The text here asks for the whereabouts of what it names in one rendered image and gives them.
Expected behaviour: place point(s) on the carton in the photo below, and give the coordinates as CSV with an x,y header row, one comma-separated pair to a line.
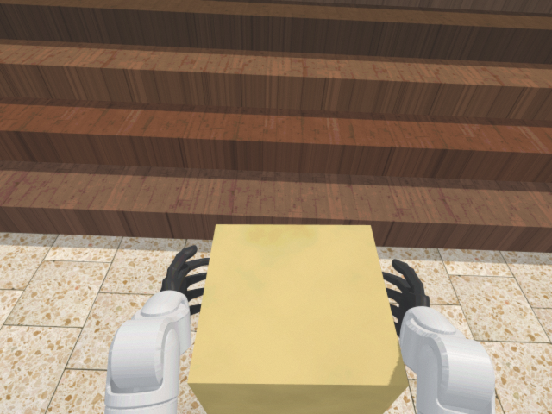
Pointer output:
x,y
295,319

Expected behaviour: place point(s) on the right robot hand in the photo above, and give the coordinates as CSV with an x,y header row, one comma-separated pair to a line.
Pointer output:
x,y
412,291

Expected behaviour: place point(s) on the robot right forearm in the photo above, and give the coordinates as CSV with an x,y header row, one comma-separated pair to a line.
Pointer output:
x,y
455,375

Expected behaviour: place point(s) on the left robot hand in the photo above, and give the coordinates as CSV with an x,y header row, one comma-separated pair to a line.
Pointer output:
x,y
176,279

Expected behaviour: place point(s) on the robot left forearm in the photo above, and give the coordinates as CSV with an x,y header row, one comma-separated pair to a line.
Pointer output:
x,y
144,357

